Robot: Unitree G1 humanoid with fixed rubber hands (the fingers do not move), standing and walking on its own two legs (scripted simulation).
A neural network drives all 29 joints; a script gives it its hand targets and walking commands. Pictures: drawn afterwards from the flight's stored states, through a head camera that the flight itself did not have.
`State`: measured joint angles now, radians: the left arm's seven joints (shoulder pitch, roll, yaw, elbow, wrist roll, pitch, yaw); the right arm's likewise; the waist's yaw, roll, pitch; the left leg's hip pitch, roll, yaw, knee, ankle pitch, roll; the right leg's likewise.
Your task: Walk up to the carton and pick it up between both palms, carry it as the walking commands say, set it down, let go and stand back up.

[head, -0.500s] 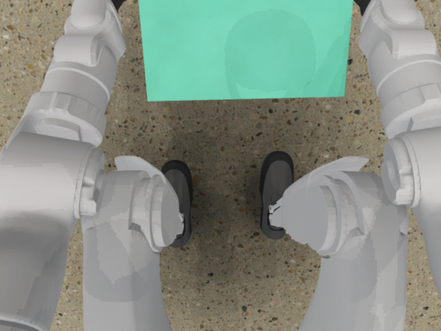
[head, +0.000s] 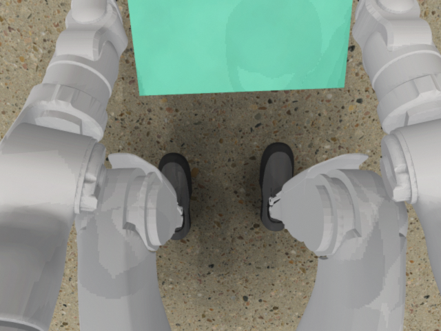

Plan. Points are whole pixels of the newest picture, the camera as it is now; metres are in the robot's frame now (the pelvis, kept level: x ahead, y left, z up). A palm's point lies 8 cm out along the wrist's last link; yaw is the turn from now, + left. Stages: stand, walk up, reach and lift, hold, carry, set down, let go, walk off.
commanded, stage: reach and lift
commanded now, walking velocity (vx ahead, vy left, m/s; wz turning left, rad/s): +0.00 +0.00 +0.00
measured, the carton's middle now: (235, 3) +0.53 -0.02 -0.25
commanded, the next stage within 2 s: none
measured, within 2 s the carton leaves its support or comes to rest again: leaves its support in 0.52 s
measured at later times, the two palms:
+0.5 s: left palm out of the picture +0.54 +0.16 -0.18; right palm out of the picture +0.54 -0.19 -0.18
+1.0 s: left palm out of the picture +0.53 +0.16 -0.10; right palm out of the picture +0.53 -0.19 -0.09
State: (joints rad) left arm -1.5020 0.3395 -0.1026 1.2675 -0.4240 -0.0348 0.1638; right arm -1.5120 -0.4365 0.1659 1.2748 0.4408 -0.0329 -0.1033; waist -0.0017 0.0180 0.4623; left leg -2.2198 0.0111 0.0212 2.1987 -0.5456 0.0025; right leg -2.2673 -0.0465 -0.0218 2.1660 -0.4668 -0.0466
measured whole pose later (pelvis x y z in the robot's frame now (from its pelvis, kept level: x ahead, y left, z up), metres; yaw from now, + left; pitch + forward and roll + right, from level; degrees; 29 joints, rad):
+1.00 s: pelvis -0.02 +0.02 +0.02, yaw -1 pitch +23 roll +1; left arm -1.47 0.32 0.09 1.10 -0.24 0.20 0.17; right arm -1.53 -0.42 -0.02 1.17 0.22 0.19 -0.08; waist -0.01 0.02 0.52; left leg -2.03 -0.06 0.01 2.14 -0.52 -0.01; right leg -2.07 0.00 0.03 2.10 -0.44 0.01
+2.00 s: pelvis -0.03 +0.01 +0.11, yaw -2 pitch +20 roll +1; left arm -1.23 0.21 0.32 0.63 -0.06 0.42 0.13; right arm -1.30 -0.30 -0.21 0.70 0.03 0.42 -0.07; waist 0.01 0.02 0.52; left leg -1.73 -0.05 0.00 1.88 -0.50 -0.02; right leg -1.78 0.02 0.03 1.84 -0.42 0.01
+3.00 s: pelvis -0.03 +0.01 +0.22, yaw -3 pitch +11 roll +1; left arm -1.03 0.16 0.29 0.55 -0.02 0.47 0.11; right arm -1.08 -0.21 -0.22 0.59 -0.03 0.47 -0.06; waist 0.02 0.02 0.52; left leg -1.26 -0.05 -0.02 1.50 -0.44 -0.02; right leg -1.30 0.02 0.03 1.47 -0.36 0.00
